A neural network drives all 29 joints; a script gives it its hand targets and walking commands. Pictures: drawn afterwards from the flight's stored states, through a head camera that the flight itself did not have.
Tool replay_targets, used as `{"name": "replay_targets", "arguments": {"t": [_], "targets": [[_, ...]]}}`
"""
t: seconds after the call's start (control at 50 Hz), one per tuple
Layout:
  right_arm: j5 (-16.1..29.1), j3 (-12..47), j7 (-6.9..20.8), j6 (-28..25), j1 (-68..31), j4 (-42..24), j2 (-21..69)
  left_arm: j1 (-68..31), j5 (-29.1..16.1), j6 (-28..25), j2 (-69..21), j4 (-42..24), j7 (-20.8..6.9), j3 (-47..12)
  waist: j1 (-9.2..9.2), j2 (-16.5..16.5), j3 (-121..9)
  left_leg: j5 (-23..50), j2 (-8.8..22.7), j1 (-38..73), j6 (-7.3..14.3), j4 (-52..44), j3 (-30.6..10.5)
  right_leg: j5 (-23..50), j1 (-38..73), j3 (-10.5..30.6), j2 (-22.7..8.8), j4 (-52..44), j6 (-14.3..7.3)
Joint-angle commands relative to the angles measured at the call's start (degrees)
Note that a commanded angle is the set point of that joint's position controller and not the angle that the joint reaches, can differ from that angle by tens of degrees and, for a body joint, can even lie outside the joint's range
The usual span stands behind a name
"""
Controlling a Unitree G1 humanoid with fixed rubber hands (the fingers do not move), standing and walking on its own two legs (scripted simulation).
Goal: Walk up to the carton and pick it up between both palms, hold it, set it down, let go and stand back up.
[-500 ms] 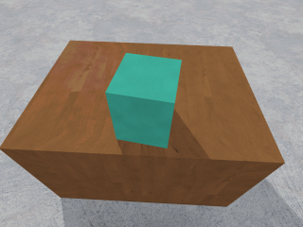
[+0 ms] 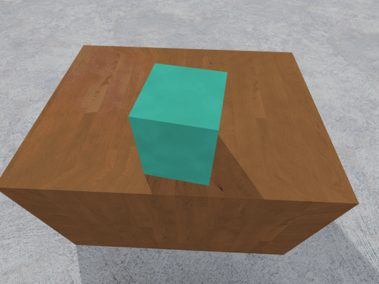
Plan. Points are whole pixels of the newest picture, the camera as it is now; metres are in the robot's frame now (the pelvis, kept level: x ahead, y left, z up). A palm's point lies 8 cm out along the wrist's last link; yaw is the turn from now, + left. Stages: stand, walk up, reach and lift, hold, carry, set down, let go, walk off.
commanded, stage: stand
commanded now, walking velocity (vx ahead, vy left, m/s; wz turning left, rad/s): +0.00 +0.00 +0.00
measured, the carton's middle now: (182, 126) +0.51 +0.02 -0.02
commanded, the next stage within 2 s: none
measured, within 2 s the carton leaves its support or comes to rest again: neither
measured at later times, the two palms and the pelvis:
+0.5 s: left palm out of the picture -0.01 +0.19 -0.15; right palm out of the picture -0.01 -0.20 -0.15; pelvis +0.01 +0.00 +0.00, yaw +0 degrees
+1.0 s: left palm out of the picture -0.02 +0.19 -0.15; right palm out of the picture -0.02 -0.21 -0.15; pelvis +0.01 -0.01 +0.00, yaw +0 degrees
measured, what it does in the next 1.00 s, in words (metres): stands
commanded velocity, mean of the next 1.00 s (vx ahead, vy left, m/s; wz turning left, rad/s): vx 0.00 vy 0.00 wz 0.00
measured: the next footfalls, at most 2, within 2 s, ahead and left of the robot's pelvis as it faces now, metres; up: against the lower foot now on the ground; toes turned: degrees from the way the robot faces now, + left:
none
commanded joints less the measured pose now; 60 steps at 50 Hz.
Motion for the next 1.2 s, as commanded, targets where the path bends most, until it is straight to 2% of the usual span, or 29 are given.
{"name": "replay_targets", "arguments": {"t": [0.0,0.12,0.22,0.24,0.3,0.34,0.4,0.42,0.48,0.54,0.56,0.6,0.64,0.68,0.74,0.78,0.82,0.88,0.9,0.92,0.96,0.98,1.02,1.04,1.06,1.1,1.12,1.14,1.18], "targets": [[-0.21,-0.73,-0.34,-0.34,5.04,0.13,-3.93,4.29,0.41,-0.16,5.17,-1.05,0.35,1.02,-0.05,0.05,4.02,8.89,3.90,-2.86,2.14,-5.79,-4.09,9.04,-0.97,3.03,-3.97,-4.58,-1.97],[0.00,-0.80,-0.13,-1.14,6.24,-0.23,-4.19,4.63,-0.18,-0.76,4.87,-0.38,0.40,0.72,-0.29,0.48,-1.86,15.93,5.02,3.97,2.51,-3.96,-3.43,14.64,0.45,3.55,-4.42,-4.54,-2.70],[-0.07,-1.14,-0.62,-0.82,4.94,-0.14,-4.29,5.18,0.07,-0.13,4.35,0.06,0.31,0.90,0.10,-1.97,3.46,13.58,4.78,1.03,2.40,-4.55,-3.71,14.12,-1.11,3.45,-4.60,-4.61,-2.18],[0.01,-0.89,-0.58,-0.71,5.86,0.16,-3.43,5.26,-0.17,-0.02,2.99,-0.18,0.16,0.78,0.27,-0.43,1.30,12.50,4.79,0.56,2.46,-4.64,-3.98,11.97,1.09,2.94,-3.96,-5.15,-2.17],[0.04,-0.69,-0.32,-0.16,4.96,0.11,-3.23,5.76,0.28,-0.72,4.67,0.30,0.14,0.59,0.31,-1.21,2.75,12.04,4.64,0.67,2.29,-4.68,-2.91,14.50,0.26,3.56,-4.62,-4.94,-2.48],[-0.02,-0.82,-0.10,-0.62,6.03,0.33,-2.74,5.48,0.21,-0.32,5.28,0.25,0.28,1.13,-0.26,1.88,1.84,14.38,4.50,0.64,1.80,-4.34,-2.61,14.62,1.60,3.08,-4.52,-4.14,-1.97],[0.00,-1.38,-0.76,-0.35,4.67,-0.09,-5.08,5.50,-0.02,-0.51,5.46,0.24,0.14,1.01,0.40,-0.38,2.25,14.13,4.81,2.24,2.08,-4.79,-3.05,13.90,0.24,3.72,-4.28,-5.08,-2.29],[0.17,-1.54,-0.73,-0.61,5.49,-0.04,-5.96,4.93,-0.06,-0.61,4.17,-0.03,0.26,0.94,-0.12,1.76,1.77,15.46,4.86,2.36,2.22,-4.49,-3.12,14.84,0.92,3.68,-4.25,-5.18,-2.17],[0.11,-0.79,-0.40,-0.66,6.00,0.02,-2.93,5.45,-0.09,-0.67,6.21,-0.46,0.12,1.39,0.41,-1.47,-0.08,15.72,4.97,1.80,2.29,-4.14,-3.18,15.43,2.93,2.88,-4.07,-4.97,-2.10],[-0.48,-0.99,-0.86,-0.63,5.09,0.08,-3.63,6.23,0.14,-0.43,3.42,0.19,0.43,0.84,0.29,-1.40,2.62,14.14,5.30,1.40,2.06,-4.46,-3.13,14.18,1.02,3.05,-4.07,-5.10,-2.13],[-0.13,-0.98,-0.56,-0.57,5.54,0.24,-3.96,5.69,-0.14,-0.27,3.67,-0.03,0.50,0.76,-0.02,0.51,2.49,13.09,4.63,2.61,1.63,-4.73,-2.64,13.23,-0.09,3.44,-3.90,-5.37,-2.19],[-0.14,-0.97,-0.53,-0.53,4.68,0.37,-3.79,5.98,0.15,-0.24,4.07,0.23,0.40,0.89,0.58,-1.63,3.77,13.40,5.00,0.61,1.95,-5.46,-3.53,12.33,0.87,2.31,-3.94,-5.73,-1.69],[-0.16,-1.29,-0.27,-0.23,5.08,0.17,-5.18,3.15,0.29,0.11,5.34,-0.21,0.42,1.10,-0.60,-1.04,4.33,9.63,4.35,-0.32,1.88,-6.67,-3.63,8.41,-0.05,2.38,-3.67,-6.63,-1.73],[0.15,-1.49,-0.32,-0.47,4.99,0.32,-4.84,4.63,0.10,-0.13,3.99,0.00,0.30,0.85,-0.33,1.47,3.43,10.45,4.74,1.76,2.26,-6.01,-3.73,10.12,-0.68,2.66,-4.33,-6.03,-1.99],[-0.11,-1.07,-0.24,-0.71,5.87,-0.11,-4.46,6.20,0.01,-0.20,4.56,0.80,-0.11,0.90,0.16,-1.68,1.10,12.37,5.03,3.43,2.33,-5.87,-4.06,12.22,0.59,3.07,-3.84,-6.05,-1.69],[0.27,-1.08,-0.18,-0.72,6.41,0.64,-3.73,7.21,-0.09,-0.57,4.49,0.43,0.30,0.81,0.18,0.90,-0.29,11.85,5.08,2.17,1.88,-5.40,-3.78,12.09,2.34,2.76,-4.25,-6.11,-2.26],[0.19,-0.78,-0.23,-0.64,6.59,0.71,-2.92,5.23,-0.19,-0.35,4.66,-0.65,0.01,1.11,0.24,-1.06,0.54,9.26,4.40,-0.56,1.58,-6.68,-3.59,10.07,3.67,2.52,-3.85,-5.45,-2.19],[-0.18,-1.43,-0.55,-1.16,4.47,-0.03,-5.53,6.92,0.18,0.14,5.26,-0.04,0.18,1.01,1.22,0.18,1.44,11.16,4.98,3.47,2.04,-5.71,-2.90,10.79,0.26,3.76,-4.31,-6.20,-2.19],[-0.25,-1.30,-0.45,-1.15,4.00,0.00,-5.23,5.13,0.16,-0.15,5.34,0.05,0.41,1.25,0.12,-0.06,2.39,13.68,5.42,1.02,1.99,-6.23,-3.32,13.83,2.33,3.13,-4.50,-5.49,-2.04],[-0.07,-0.74,-0.59,-0.96,4.53,0.00,-2.72,5.33,0.17,-0.25,5.89,-0.24,0.26,1.24,0.62,0.00,3.16,14.57,5.19,1.18,1.74,-6.18,-3.43,14.60,0.83,2.90,-4.22,-5.38,-2.55],[0.22,-0.82,-0.32,-0.53,7.18,0.58,-2.81,5.68,0.05,-0.45,3.94,0.11,0.47,0.80,-0.40,0.13,1.97,12.87,5.08,0.95,2.04,-6.10,-3.93,12.64,1.91,3.07,-4.16,-5.58,-2.72],[0.11,-0.96,-0.52,-0.61,7.72,1.19,-4.11,6.69,-0.03,-0.42,3.56,0.00,0.09,0.86,0.16,1.66,1.64,13.32,4.88,3.04,1.78,-5.56,-2.62,13.29,1.77,3.31,-4.30,-5.07,-2.41],[0.08,-1.23,-0.35,-0.65,5.74,0.55,-4.84,5.86,-0.32,-0.08,3.23,0.27,0.11,0.41,0.41,0.47,2.20,11.22,4.70,2.70,2.05,-6.03,-3.20,11.99,0.08,2.88,-4.02,-5.61,-1.66],[0.01,-1.00,-0.43,-0.73,6.66,0.26,-4.39,3.49,-0.25,-0.12,5.30,-0.34,0.05,1.13,-0.89,-0.32,3.65,10.31,4.88,1.34,2.00,-6.58,-3.68,9.93,-0.76,2.60,-3.56,-6.26,-1.60],[-0.04,-1.14,-0.54,-0.74,5.92,0.25,-4.73,4.50,-0.44,-0.21,5.39,-0.27,0.48,1.17,-0.02,1.82,4.79,10.96,4.92,2.21,2.06,-6.52,-3.48,9.86,-1.80,3.30,-4.04,-6.50,-1.68],[0.03,-0.72,-0.43,-0.41,6.32,0.40,-3.45,3.98,-0.09,-0.03,5.29,-0.34,0.13,1.11,-0.65,2.56,5.21,11.68,4.66,0.56,1.63,-6.26,-3.32,10.60,-0.77,3.48,-4.39,-6.39,-1.97],[-0.18,-1.07,-0.73,-0.44,5.59,0.15,-4.66,3.57,0.17,-0.24,4.91,-0.67,0.36,0.91,-0.16,1.50,5.23,12.96,5.17,0.35,1.91,-6.13,-3.56,11.18,-0.57,3.45,-4.46,-5.90,-2.29],[-0.10,-0.76,-0.43,-0.47,6.38,0.34,-3.73,5.89,-0.22,-0.43,4.71,-0.17,0.01,0.96,0.43,-3.18,1.13,12.19,5.20,1.93,1.61,-5.44,-3.57,11.73,1.10,2.60,-3.88,-6.24,-2.14],[0.04,-0.89,-0.33,-0.41,6.16,0.22,-4.42,5.49,-0.24,-0.46,4.20,-0.13,-0.02,0.87,0.12,-2.97,1.61,10.56,4.80,1.06,1.38,-5.47,-3.30,11.48,1.29,2.75,-3.94,-6.27,-2.04]]}}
